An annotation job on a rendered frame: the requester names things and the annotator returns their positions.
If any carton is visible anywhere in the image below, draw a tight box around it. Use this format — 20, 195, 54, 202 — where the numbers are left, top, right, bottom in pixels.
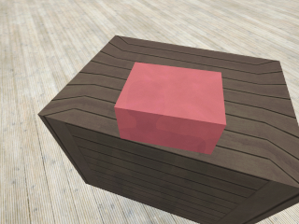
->
114, 62, 226, 155

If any pedestal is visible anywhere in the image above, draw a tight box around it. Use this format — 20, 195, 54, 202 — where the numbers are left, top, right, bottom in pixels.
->
37, 35, 299, 224

